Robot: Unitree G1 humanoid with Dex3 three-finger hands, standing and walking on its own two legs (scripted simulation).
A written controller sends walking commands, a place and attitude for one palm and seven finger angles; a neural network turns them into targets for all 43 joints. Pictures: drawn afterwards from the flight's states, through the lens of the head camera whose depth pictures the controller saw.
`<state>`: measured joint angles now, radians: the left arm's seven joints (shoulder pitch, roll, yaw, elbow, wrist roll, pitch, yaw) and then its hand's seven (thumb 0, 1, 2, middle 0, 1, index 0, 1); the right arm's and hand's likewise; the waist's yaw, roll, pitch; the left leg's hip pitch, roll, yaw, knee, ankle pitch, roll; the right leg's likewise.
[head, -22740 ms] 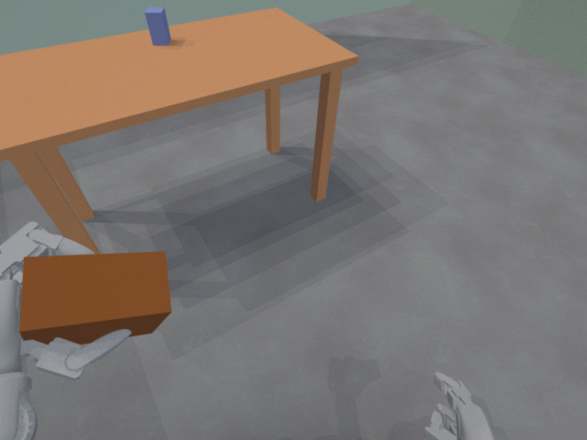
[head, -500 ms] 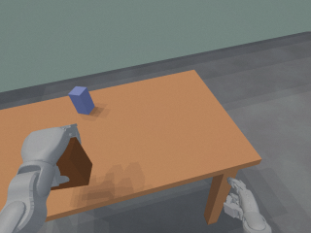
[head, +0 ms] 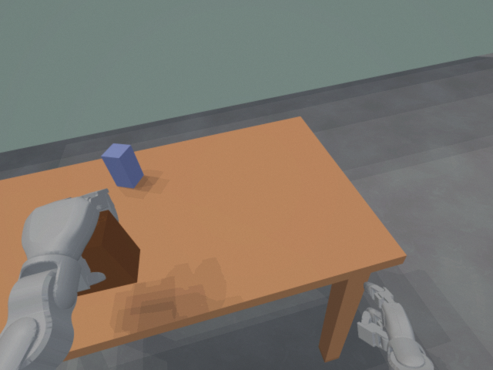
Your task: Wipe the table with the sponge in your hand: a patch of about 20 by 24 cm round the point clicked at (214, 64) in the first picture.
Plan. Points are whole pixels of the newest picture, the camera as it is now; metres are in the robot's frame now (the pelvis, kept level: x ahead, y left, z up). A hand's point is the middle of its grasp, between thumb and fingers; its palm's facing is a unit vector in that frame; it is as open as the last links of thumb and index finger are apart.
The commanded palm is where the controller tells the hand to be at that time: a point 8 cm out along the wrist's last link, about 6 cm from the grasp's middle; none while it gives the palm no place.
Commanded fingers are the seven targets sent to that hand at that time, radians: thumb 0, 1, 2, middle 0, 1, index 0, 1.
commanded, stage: move the sponge above the wiping area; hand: left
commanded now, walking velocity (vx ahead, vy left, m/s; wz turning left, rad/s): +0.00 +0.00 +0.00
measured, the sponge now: (97, 261) +0.22 +0.30 +0.08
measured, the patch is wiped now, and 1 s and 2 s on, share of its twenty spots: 0.00 0.00 0.00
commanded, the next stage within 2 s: none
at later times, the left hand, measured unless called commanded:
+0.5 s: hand (96, 236) +0.24 +0.29 +0.12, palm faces +0.15 -0.09 -0.99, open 10.4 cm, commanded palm +0.20 +0.27 +0.17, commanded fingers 0.00 0.10 1.30 -1.20 -1.60 -1.20 -1.60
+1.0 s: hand (106, 247) +0.25 +0.29 +0.09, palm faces +0.03 -0.09 -1.00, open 10.4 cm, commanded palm +0.22 +0.28 +0.15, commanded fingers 0.00 0.10 1.30 -1.20 -1.60 -1.20 -1.60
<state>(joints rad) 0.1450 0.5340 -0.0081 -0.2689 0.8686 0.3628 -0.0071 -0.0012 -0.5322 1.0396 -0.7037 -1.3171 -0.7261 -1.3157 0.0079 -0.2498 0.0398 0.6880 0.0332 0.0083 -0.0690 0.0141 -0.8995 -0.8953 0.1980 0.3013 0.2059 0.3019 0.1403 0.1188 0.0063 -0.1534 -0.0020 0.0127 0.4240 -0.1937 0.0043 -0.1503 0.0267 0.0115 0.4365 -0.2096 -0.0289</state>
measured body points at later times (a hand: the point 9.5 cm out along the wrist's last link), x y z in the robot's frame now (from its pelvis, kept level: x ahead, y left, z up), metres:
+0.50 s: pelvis +0.01 +0.00 +0.00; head -0.01 -0.04 +0.45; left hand +0.23 +0.29 +0.18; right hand +0.26 -0.18 -0.08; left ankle +0.03 +0.12 -0.74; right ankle +0.02 -0.10 -0.74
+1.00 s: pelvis +0.01 +0.00 +0.00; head -0.01 -0.05 +0.45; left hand +0.24 +0.29 +0.15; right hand +0.26 -0.19 -0.08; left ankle +0.03 +0.12 -0.74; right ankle +0.02 -0.10 -0.74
